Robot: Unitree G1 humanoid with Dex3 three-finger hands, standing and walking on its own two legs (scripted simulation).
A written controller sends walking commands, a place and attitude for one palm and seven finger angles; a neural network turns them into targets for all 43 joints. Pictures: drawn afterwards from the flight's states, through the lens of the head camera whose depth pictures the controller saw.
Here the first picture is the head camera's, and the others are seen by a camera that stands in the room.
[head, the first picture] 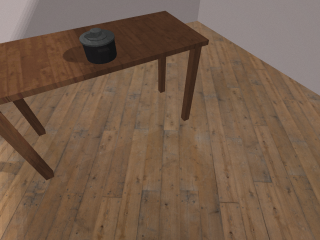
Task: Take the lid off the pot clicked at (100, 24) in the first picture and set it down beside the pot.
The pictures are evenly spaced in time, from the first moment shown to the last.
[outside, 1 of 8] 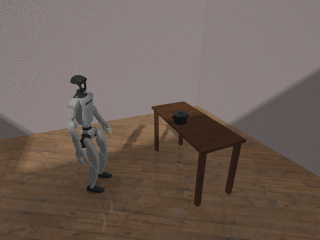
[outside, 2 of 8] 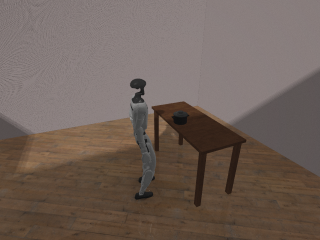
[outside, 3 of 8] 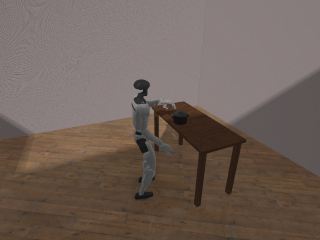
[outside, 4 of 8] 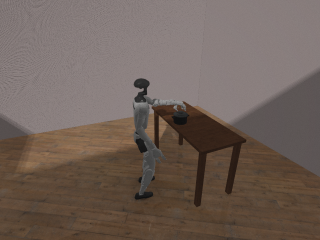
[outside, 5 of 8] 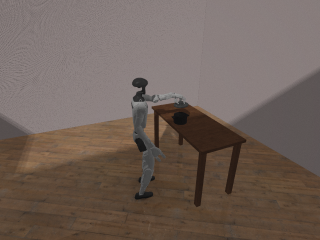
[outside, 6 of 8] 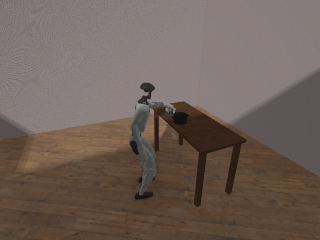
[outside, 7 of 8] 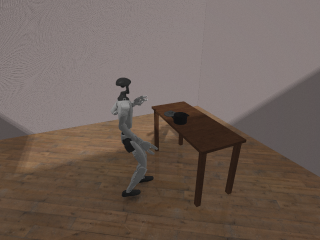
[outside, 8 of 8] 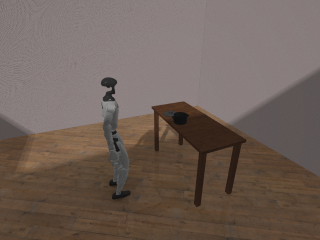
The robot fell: no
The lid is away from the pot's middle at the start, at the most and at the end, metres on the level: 0.00 0.23 0.23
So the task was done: yes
